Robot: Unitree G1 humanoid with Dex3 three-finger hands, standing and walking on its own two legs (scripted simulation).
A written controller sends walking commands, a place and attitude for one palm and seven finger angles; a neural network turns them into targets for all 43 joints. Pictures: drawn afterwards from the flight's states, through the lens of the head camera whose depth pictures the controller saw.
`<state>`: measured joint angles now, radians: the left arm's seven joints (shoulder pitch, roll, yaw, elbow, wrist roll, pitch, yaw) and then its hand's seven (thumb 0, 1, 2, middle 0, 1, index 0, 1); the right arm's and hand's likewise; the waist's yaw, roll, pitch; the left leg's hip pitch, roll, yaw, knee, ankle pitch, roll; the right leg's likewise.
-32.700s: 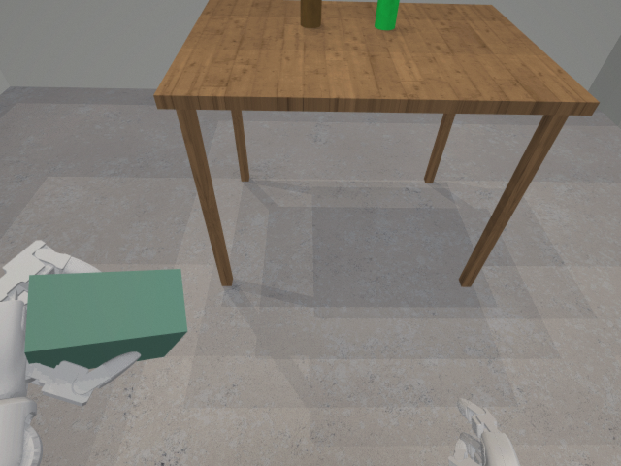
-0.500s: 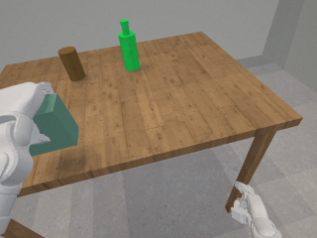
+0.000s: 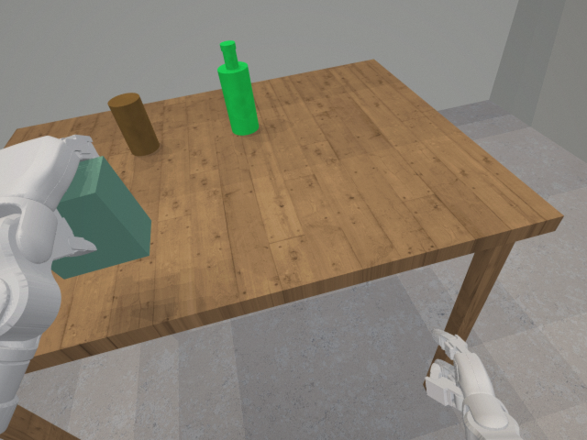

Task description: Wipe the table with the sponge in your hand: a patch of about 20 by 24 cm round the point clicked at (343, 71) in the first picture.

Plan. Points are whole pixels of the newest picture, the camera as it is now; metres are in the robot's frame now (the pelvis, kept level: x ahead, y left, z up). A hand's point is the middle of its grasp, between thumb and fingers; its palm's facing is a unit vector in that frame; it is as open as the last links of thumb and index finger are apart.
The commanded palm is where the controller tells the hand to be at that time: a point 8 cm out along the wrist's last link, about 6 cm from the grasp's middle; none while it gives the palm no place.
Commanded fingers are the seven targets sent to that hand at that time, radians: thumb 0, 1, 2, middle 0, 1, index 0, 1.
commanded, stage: bring the sponge back beside the body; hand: left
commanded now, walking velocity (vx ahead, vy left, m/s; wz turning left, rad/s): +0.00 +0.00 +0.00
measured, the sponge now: (92, 230) +0.27 +0.31 +0.19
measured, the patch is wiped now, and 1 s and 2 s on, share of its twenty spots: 1.00 1.00 1.00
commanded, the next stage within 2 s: step back with the hand held close in 1.62 s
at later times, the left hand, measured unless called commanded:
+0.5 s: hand (64, 229) +0.24 +0.30 +0.23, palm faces +0.21 -0.05 -0.98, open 10.3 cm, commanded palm +0.18 +0.30 +0.30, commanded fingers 0.00 0.10 1.30 -1.20 -1.60 -1.20 -1.60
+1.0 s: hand (68, 255) +0.21 +0.28 +0.22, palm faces +0.26 -0.10 -0.96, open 10.3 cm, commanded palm +0.15 +0.28 +0.29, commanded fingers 0.00 0.10 1.30 -1.20 -1.60 -1.20 -1.60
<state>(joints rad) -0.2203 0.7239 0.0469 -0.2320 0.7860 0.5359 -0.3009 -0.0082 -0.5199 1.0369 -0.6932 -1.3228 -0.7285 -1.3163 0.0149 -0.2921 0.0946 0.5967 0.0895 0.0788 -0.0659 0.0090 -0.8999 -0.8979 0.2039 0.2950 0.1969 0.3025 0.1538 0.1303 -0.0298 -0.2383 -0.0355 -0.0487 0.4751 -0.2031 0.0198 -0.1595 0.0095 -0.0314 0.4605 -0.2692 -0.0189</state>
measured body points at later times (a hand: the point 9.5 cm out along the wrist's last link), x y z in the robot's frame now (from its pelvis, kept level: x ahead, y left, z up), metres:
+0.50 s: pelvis -0.01 +0.00 +0.00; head -0.03 -0.05 +0.45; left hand +0.22 +0.30 +0.28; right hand +0.26 -0.18 -0.07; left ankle +0.03 +0.11 -0.74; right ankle -0.01 -0.11 -0.74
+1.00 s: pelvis -0.01 -0.01 +0.00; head -0.05 -0.06 +0.44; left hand +0.19 +0.28 +0.27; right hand +0.26 -0.19 -0.05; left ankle +0.03 +0.11 -0.74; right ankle -0.01 -0.11 -0.74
